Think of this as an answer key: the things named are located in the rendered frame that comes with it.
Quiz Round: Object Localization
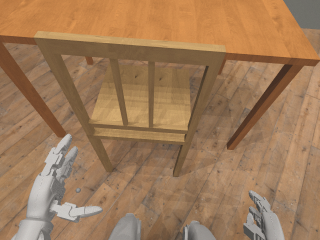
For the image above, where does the robot right thigh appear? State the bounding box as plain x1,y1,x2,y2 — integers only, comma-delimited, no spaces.
182,223,216,240

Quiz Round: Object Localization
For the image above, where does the left robot forearm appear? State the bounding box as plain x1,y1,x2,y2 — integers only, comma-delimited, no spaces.
11,218,54,240

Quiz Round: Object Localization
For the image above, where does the robot left hand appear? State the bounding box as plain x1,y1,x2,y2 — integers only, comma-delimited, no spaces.
26,134,103,223

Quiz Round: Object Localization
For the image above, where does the chair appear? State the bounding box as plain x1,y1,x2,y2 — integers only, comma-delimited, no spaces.
33,31,226,177

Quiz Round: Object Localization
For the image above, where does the robot right shin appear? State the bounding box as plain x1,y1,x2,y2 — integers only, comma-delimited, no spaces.
190,220,200,225

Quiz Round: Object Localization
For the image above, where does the robot right hand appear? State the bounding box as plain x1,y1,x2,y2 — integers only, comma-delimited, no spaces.
243,190,285,240

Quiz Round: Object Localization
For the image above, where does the table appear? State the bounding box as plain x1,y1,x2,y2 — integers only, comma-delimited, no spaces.
0,0,320,150

